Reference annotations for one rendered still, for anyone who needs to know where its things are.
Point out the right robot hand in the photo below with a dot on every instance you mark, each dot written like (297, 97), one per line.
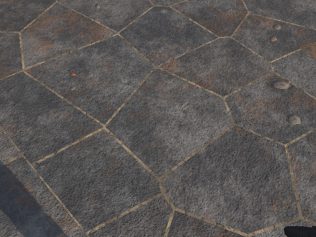
(300, 231)

